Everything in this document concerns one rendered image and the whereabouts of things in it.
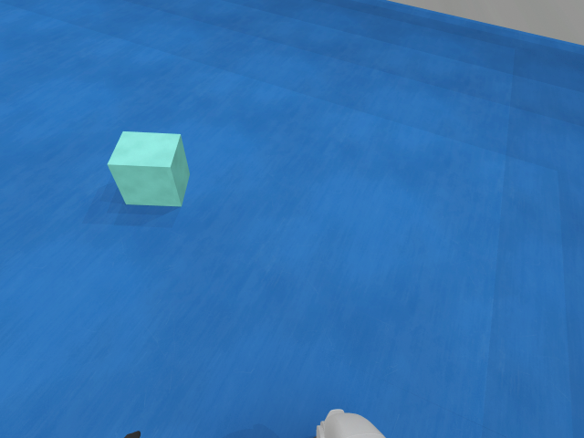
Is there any right robot shin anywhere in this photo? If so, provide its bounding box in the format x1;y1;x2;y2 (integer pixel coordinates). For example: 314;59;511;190
325;409;344;420

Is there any right robot thigh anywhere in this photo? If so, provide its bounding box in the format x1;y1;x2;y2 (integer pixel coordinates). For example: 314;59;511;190
317;412;386;438

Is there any carton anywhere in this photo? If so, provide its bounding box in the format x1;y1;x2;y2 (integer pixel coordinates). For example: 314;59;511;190
108;131;190;206

